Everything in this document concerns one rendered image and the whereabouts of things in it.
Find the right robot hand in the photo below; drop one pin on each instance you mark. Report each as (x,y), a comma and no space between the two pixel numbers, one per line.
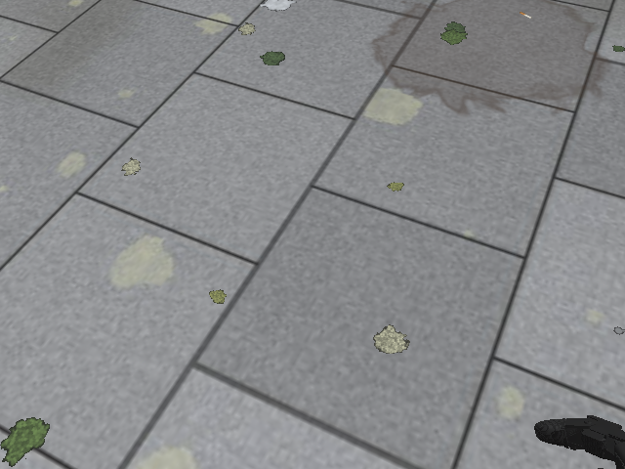
(597,436)

